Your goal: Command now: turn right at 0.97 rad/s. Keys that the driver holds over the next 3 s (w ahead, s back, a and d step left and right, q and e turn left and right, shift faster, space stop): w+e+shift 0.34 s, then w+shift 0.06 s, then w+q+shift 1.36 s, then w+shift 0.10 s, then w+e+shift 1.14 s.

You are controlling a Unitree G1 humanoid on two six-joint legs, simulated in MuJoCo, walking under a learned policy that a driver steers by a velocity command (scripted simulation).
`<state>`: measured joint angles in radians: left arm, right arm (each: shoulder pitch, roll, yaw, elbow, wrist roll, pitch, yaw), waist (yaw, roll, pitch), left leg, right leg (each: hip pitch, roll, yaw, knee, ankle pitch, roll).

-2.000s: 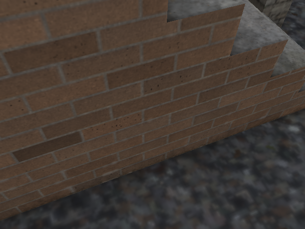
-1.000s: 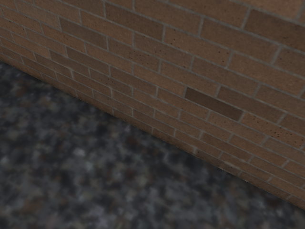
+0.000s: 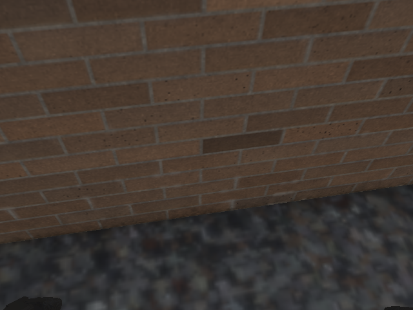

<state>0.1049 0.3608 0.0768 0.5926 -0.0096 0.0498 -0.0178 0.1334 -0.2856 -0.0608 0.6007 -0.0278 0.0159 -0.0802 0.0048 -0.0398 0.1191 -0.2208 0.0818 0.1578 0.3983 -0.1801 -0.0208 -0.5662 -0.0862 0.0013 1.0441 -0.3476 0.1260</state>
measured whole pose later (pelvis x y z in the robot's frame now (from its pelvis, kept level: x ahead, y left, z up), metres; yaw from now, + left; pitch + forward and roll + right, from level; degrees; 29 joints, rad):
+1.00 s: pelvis +0.09 -0.35 -0.03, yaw -5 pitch +0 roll -3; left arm 0.18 0.31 0.08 0.60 0.05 0.04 -0.01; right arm 0.23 -0.33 -0.04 0.66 -0.01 -0.01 -0.08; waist 0.02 -0.02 0.11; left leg -0.40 0.00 0.09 0.71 -0.33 0.10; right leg -0.27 0.13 -0.13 0.84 -0.50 -0.01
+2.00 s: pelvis +0.00 -0.32 +0.00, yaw +43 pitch +0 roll -1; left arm 0.15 0.37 0.07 0.81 -0.02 0.00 0.08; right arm 0.41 -0.28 -0.04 0.73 -0.03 0.04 0.08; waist -0.08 -0.02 0.09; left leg -0.12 -0.03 -0.03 0.40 -0.28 0.07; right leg -0.58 -0.08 -0.09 0.94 -0.35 -0.03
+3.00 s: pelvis +0.02 -0.06 -0.02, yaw -7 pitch +2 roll +2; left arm 0.09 0.34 0.07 0.56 0.00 0.04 -0.02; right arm 0.11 -0.33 -0.11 0.64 0.00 0.01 -0.04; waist -0.01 0.03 0.10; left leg -0.36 0.17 0.12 0.77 -0.44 -0.11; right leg -0.39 -0.02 -0.01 0.67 -0.32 -0.04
